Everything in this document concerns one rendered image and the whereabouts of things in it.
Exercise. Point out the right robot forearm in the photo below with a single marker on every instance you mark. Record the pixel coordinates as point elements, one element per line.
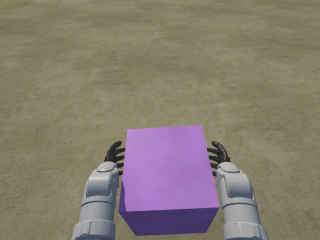
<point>238,202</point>

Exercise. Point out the robot right hand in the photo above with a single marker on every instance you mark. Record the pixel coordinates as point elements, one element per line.
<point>221,153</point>

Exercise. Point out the carton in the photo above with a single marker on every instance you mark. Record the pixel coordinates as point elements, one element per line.
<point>167,183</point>

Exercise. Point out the robot left hand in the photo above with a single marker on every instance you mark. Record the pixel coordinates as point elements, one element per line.
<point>111,155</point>

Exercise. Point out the left robot forearm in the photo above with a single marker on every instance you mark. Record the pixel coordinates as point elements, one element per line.
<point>96,219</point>

